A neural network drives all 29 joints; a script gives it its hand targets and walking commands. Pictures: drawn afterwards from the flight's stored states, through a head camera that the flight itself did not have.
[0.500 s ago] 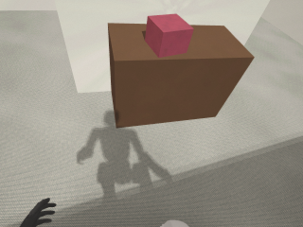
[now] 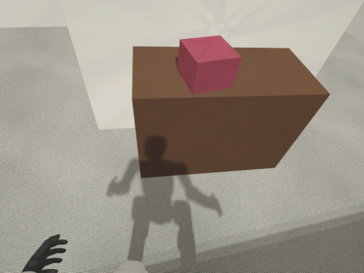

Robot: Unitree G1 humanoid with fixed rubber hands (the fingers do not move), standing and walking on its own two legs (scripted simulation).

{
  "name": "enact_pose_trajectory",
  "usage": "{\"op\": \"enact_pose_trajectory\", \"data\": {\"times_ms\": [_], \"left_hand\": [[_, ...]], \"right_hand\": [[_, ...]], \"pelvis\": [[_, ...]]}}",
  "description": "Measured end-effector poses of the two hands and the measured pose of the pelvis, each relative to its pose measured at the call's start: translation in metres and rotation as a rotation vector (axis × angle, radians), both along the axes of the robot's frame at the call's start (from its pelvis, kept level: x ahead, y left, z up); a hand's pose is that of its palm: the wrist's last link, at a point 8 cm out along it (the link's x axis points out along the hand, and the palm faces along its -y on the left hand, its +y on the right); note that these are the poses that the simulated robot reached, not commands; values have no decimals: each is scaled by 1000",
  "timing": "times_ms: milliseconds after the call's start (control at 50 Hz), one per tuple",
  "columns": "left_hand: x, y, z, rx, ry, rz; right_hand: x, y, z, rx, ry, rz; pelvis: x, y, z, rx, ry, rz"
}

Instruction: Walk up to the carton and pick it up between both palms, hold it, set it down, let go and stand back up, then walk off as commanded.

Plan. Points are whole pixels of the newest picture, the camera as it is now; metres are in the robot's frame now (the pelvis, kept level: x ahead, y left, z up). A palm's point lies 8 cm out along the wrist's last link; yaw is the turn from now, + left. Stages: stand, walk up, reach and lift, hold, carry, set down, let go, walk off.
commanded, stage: walk up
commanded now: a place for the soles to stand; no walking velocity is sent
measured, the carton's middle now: (206, 64) +0.92 -0.09 -0.04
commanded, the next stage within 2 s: none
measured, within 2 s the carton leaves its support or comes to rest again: neither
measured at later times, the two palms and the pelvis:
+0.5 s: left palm (87, 214) +0.26 +0.24 -0.11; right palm (354, 265) +0.17 -0.41 -0.09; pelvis +0.14 -0.08 -0.03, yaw +3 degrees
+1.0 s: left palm (115, 204) +0.28 +0.17 -0.09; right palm (360, 209) +0.31 -0.50 -0.08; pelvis +0.23 -0.16 +0.00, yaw +9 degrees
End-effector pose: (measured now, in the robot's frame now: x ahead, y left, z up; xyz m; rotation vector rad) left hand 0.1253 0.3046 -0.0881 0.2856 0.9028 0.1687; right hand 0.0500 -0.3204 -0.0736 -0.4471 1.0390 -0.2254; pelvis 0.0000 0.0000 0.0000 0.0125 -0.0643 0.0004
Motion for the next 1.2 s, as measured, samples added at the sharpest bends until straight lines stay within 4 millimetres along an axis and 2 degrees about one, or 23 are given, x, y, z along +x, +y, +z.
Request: {"op": "enact_pose_trajectory", "data": {"times_ms": [80, 140, 200, 260, 320, 440, 520, 580, 620, 680, 740, 800, 900, 980, 1060, 1120, 1200], "left_hand": [[19, 1, -3, -17, 17, 5], [41, 5, -13, -33, 20, 6], [65, 6, -23, -34, 19, 10], [84, -1, -22, -40, 26, 16], [96, -11, -21, -36, 37, 21], [124, -41, -22, -10, 31, 20], [141, -74, -27, 10, 23, 28], [143, -97, -33, 32, 31, 49], [138, -107, -27, 34, 55, 75], [135, -117, -12, 48, 81, 110], [141, -128, 0, 54, 87, 124], [150, -135, 6, 62, 86, 127], [156, -137, 7, 76, 114, 153], [159, -134, -3, 69, 131, 177], [163, -128, -18, 53, 124, 193], [166, -122, -33, 34, 113, 207], [161, -122, -35, 26, 125, 221]], "right_hand": [[25, -1, 3, -7, 29, 2], [39, 0, 1, -37, 60, 1], [38, -5, -3, -81, 110, -15], [40, -17, 6, -114, 161, -35], [50, -32, 12, -137, 193, -27], [92, -68, 1, -144, 153, 1], [129, -105, -18, -130, 101, 34], [162, -133, -34, -127, 64, 46], [184, -144, -30, -119, 42, 50], [212, -154, -12, -90, 8, 68], [223, -166, 0, -74, 30, 79], [225, -176, 2, -67, 95, 73], [231, -182, -3, -63, 198, 69], [250, -179, -4, -77, 204, 88], [274, -168, -8, -89, 163, 113], [289, -157, -11, -100, 124, 141], [303, -152, -7, -99, 71, 166]], "pelvis": [[27, 1, 2, -12, 9, 11], [48, 6, -5, -26, 25, 22], [67, 7, -14, -11, 16, 27], [85, -1, -10, -4, 33, 33], [100, -11, -8, 0, 57, 41], [127, -49, -17, 19, 69, 52], [146, -87, -31, 41, 65, 61], [157, -116, -41, 34, 30, 67], [165, -129, -34, 36, 12, 78], [176, -143, -15, 27, -2, 87], [188, -155, -2, 22, -1, 94], [199, -162, 5, 21, 16, 104], [217, -167, 7, 14, 47, 128], [229, -164, 3, 1, 56, 149], [237, -156, -8, -16, 45, 162], [238, -149, -18, -22, 31, 172], [233, -149, -18, -22, 22, 175]]}}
